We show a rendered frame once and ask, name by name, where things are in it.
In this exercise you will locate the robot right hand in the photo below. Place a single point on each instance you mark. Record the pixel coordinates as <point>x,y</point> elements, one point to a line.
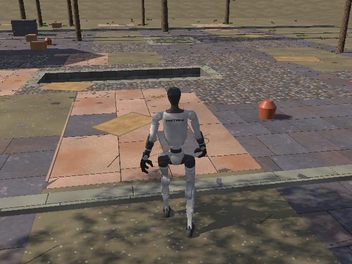
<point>199,150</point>

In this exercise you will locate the right robot upper arm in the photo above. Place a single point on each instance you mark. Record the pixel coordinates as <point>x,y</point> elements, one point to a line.
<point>195,124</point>

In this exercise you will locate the left robot thigh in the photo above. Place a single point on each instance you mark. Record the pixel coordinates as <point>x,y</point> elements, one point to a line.
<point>163,162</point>

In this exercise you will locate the robot left forearm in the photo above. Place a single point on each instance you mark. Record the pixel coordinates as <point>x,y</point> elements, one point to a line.
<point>147,149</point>

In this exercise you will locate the robot left shin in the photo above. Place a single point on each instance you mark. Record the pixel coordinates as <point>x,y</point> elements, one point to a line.
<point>165,194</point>

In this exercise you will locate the robot left hand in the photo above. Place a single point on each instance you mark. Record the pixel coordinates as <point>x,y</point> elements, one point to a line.
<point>143,165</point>

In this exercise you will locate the left robot upper arm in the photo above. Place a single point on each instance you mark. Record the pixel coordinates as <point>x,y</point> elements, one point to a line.
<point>154,126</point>

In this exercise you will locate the robot right forearm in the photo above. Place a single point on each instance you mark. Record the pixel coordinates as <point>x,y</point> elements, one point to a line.
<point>201,142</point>

